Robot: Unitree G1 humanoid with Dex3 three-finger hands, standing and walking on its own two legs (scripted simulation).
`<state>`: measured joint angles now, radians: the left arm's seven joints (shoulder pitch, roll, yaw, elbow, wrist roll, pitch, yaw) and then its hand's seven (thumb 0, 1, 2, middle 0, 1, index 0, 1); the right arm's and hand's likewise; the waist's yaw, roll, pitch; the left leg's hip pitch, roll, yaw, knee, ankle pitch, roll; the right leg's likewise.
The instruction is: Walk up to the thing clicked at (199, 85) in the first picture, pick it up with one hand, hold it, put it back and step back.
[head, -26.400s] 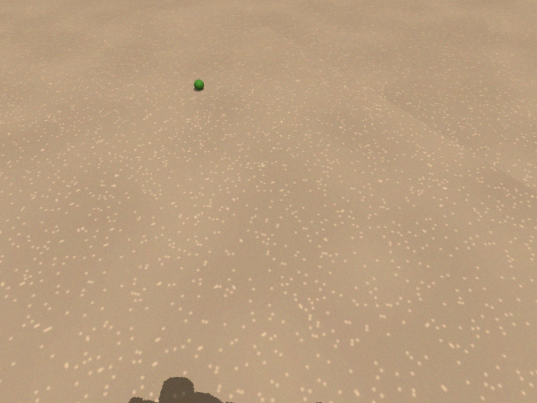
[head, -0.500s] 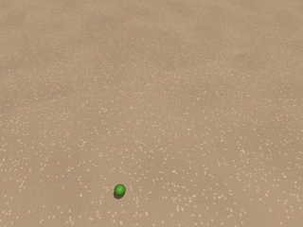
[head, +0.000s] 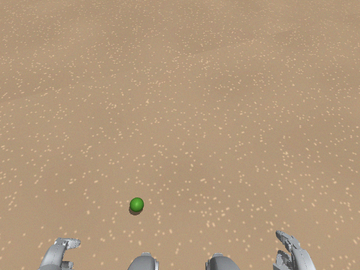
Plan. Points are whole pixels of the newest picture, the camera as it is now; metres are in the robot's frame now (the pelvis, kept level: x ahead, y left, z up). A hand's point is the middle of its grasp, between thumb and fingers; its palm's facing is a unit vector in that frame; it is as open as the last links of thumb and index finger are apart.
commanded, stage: rise first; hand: left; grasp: from above
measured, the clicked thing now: (136, 204) +0.44 +0.22 -0.68
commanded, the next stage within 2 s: none
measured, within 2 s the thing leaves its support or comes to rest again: neither
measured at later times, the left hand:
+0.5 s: hand out of the picture +0.12 +0.26 -0.19, palm faces -0.17 -0.86 -0.48, open 14.1 cm
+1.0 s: hand (99, 237) +0.24 +0.29 -0.38, palm faces -0.45 -0.44 -0.78, open 14.0 cm
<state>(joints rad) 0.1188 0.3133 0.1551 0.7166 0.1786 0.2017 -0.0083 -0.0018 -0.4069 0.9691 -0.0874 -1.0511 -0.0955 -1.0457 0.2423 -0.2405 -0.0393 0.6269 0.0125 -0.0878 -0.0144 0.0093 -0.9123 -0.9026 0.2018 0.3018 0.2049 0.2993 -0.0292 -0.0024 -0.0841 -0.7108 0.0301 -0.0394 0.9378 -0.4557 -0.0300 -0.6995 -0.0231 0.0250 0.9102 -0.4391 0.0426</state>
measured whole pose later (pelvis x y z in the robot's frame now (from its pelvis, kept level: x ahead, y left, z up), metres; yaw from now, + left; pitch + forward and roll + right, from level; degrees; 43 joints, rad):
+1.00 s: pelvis -0.07 +0.00 -0.23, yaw -1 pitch +34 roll -2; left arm -0.30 0.49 0.13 0.77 0.74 -0.09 0.10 0.00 -0.54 1.00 -0.08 -1.09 -0.08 -1.09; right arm 0.07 -0.29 -0.07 0.66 -0.02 -0.18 0.04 0.01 -0.89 -0.90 0.20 0.30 0.20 0.30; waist -0.03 0.01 -0.16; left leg -1.81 0.00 -0.10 1.91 -0.70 -0.06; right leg -1.79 0.00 0.03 1.88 -0.68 0.05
